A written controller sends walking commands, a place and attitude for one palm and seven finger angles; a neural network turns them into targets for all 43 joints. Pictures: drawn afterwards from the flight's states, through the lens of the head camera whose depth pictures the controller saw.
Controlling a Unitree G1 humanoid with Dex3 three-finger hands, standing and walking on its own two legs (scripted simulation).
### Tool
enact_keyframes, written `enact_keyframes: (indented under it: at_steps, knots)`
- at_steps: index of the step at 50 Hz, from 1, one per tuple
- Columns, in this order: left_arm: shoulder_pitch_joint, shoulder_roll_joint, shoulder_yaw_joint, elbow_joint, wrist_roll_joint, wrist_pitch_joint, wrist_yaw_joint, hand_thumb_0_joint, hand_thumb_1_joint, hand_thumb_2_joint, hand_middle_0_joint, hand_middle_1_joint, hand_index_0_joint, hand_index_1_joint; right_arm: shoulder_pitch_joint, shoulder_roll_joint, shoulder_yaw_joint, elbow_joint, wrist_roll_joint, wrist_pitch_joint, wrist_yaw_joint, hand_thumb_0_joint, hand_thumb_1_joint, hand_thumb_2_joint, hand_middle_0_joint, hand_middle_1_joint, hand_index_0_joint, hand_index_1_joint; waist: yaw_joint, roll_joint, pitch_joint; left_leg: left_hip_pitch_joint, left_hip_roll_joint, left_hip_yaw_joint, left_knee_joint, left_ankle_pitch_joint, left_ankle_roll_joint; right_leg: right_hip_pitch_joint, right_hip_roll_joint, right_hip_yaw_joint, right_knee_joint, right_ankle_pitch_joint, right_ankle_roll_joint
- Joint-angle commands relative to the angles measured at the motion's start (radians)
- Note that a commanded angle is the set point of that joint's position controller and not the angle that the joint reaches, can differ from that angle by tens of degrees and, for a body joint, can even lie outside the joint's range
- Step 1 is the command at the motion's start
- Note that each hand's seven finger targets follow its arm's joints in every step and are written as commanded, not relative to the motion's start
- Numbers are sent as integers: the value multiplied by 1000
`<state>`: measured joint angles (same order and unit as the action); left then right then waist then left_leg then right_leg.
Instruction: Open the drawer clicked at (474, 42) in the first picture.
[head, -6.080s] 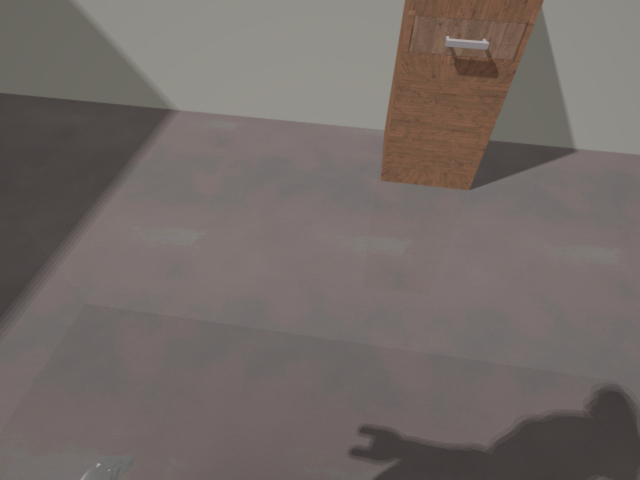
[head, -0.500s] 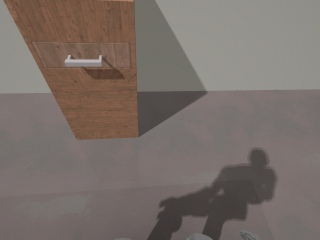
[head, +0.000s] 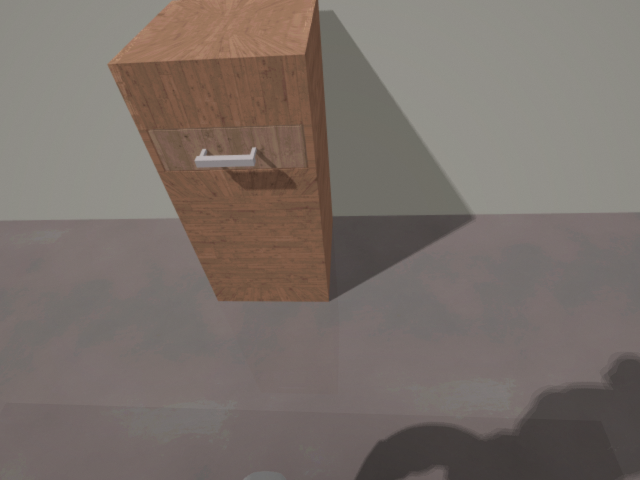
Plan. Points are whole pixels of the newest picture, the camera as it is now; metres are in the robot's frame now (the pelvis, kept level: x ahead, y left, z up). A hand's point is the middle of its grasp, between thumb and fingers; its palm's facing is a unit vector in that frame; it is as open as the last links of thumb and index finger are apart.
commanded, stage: take the last steps up to it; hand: left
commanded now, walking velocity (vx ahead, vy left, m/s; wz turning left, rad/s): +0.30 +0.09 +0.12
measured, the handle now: (227, 156) +0.85 +0.30 -0.08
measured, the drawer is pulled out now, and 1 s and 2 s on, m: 0.00 0.00 0.00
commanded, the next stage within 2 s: come to a stop and stand still in 1.08 s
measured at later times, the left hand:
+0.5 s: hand out of the picture +0.01 +0.27 -0.18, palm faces +0.12 -0.98 -0.15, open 7.4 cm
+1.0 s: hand (219, 360) +0.35 +0.22 -0.17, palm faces +0.01 -0.98 -0.19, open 7.4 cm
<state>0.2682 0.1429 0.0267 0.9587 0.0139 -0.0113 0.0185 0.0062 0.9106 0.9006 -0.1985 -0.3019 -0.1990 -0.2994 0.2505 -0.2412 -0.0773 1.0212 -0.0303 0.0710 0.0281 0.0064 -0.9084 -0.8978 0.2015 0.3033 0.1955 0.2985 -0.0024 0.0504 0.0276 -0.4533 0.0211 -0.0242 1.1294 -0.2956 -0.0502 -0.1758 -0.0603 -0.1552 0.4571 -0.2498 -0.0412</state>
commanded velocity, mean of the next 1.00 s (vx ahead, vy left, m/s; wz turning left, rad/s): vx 0.28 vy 0.01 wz -0.02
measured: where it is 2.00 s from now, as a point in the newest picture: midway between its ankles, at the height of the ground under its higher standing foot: outside the picture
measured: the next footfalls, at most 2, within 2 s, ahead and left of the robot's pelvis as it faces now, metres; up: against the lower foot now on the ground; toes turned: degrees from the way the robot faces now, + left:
left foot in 0.36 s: +0.09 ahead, +0.20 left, +0.00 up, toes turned +11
right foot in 0.88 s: +0.35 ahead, -0.03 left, +0.00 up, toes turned -8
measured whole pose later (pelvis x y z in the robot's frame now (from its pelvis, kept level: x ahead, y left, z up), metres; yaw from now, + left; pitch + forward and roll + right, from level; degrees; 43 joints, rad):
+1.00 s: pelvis +0.25 +0.05 -0.02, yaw +1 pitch -2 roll +0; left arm 0.12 0.14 0.04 1.01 0.01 -0.06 0.00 0.00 0.91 0.90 -0.19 -0.30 -0.19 -0.30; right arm 0.40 -0.13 -0.04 1.15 -0.01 -0.02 -0.01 0.01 -0.91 -0.90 0.20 0.30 0.20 0.30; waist -0.04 0.03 0.11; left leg -0.32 0.07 0.05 1.19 -0.42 0.01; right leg -0.33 -0.02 -0.16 0.58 -0.22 -0.07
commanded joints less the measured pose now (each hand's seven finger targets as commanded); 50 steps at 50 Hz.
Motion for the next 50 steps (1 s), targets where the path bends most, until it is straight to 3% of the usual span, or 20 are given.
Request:
enact_keyframes:
  at_steps: [1,10,13,15,16,17,18,19,22,26,33,36,39,40,42,43,44,45,48,50]
  knots:
    - [120,178,47,1,7,-40,12,0,900,900,-200,-300,-200,-300,-71,-51,-12,-67,-3,-33,4,0,-900,-900,200,300,200,300,57,-176,48,-182,59,5,-25,35,-9,107,-281,290,-312,-216,-46]
    - [192,200,47,91,23,-49,3,0,900,900,-200,-300,-200,-300,-119,3,12,-76,8,-58,15,0,-900,-900,200,300,200,300,71,-216,68,-34,71,100,-385,-30,18,55,-297,215,-338,-218,-78]
    - [165,207,52,108,23,-39,-1,0,900,900,-200,-300,-200,-300,-65,18,16,-60,11,-73,12,0,-900,-900,200,300,200,300,43,-232,60,135,40,149,-522,-47,37,-39,-266,163,-292,-239,-66]
    - [146,191,50,122,13,-30,-5,0,900,900,-200,-300,-200,-300,35,5,18,-21,12,-89,2,0,-900,-900,200,300,200,300,-7,-165,34,354,8,203,-675,33,34,-144,-203,93,-187,-260,-28]
    - [147,157,41,123,11,-27,-9,0,900,900,-200,-300,-200,-300,110,-36,8,5,15,-96,-10,0,-900,-900,200,300,200,300,-39,-38,6,489,39,165,-712,-19,36,-233,-163,55,-69,-260,1]
    - [134,101,29,103,7,-22,-13,0,900,900,-200,-300,-200,-300,200,-107,-11,26,6,-103,-22,0,-900,-900,200,300,200,300,-83,181,4,565,222,-104,-823,-213,93,-388,-69,-28,175,-283,45]
    - [71,65,18,57,11,-20,-14,0,900,900,-200,-300,-200,-300,295,-180,-24,43,3,-102,-31,0,-900,-900,200,300,200,300,-117,303,32,534,382,-338,-983,-341,174,-500,-2,-31,430,-350,59]
    - [18,74,24,34,15,-21,-12,0,900,900,-200,-300,-200,-300,280,-179,-20,45,3,-97,-38,0,-900,-900,200,300,200,300,-103,176,92,465,422,-353,-1009,-348,209,-544,-37,59,556,-313,36]
    - [41,86,34,82,19,-15,-27,0,900,900,-200,-300,-200,-300,116,-49,17,14,8,-116,-48,0,-900,-900,200,300,200,300,-30,123,129,311,315,-177,-1009,-198,183,-484,-93,114,675,-117,34]
    - [71,60,34,98,16,-10,-32,0,900,900,-200,-300,-200,-300,145,-10,23,27,14,-150,-57,0,-900,-900,200,300,200,300,5,21,79,383,256,-33,-976,235,194,-464,-77,107,651,8,60]
    - [-114,67,35,19,10,4,-35,0,900,900,-200,-300,-200,-300,215,-13,23,71,11,-153,-62,0,-900,-900,200,300,200,300,-9,46,142,432,278,16,-969,365,226,-516,-85,104,457,61,69]
    - [-208,59,29,-18,7,-4,-38,0,900,900,-200,-300,-200,-300,263,-18,20,95,2,-148,-62,0,-900,-900,200,300,200,300,-44,38,153,465,279,30,-935,426,219,-475,-60,70,312,35,50]
    - [-215,54,29,-27,5,-14,-37,0,900,900,-200,-300,-200,-300,262,-32,18,106,-3,-141,-62,0,-900,-900,200,300,200,300,-37,56,133,469,279,67,-861,554,200,-363,-20,37,202,8,21]
    - [-178,65,31,-17,6,-18,-36,0,900,900,-200,-300,-200,-300,260,-37,18,109,0,-138,-62,0,-900,-900,200,300,200,300,-20,47,108,451,272,84,-800,648,191,-273,8,19,171,10,7]
    - [42,106,45,53,12,-35,-30,0,900,900,-200,-300,-200,-300,237,-43,18,109,11,-138,-57,0,-900,-900,200,300,200,300,79,-17,-15,371,209,140,-548,697,139,42,47,-1,63,117,-8]
    - [178,185,66,93,19,-51,-20,0,900,900,-200,-300,-200,-300,240,-14,21,98,22,-140,-48,0,-900,-900,200,300,200,300,133,-133,-123,178,144,178,-298,455,97,293,-113,183,42,182,-63]
    - [269,287,90,114,9,-55,-13,0,900,900,-200,-300,-200,-300,282,34,28,71,29,-142,-45,0,-900,-900,200,300,200,300,124,-335,-247,-29,-9,183,25,-246,51,453,-384,582,-68,374,-182]
    - [245,294,87,107,-8,-50,-8,0,900,900,-200,-300,-200,-300,222,6,24,54,31,-133,-50,0,-900,-900,200,300,200,300,125,-216,-221,-69,15,54,165,-300,72,388,-403,591,-127,370,-224]
    - [7,174,51,55,-7,-47,1,0,900,900,-200,-300,-200,-300,140,46,22,55,18,-109,-41,0,-900,-900,200,300,200,300,30,-72,10,-56,115,13,155,-87,67,-13,-306,391,-225,102,-148]
    - [-34,118,33,53,-1,-54,3,0,900,900,-200,-300,-200,-300,186,77,26,73,8,-87,-38,0,-900,-900,200,300,200,300,-18,-103,26,17,117,31,64,-27,50,-129,-247,261,-264,119,-109]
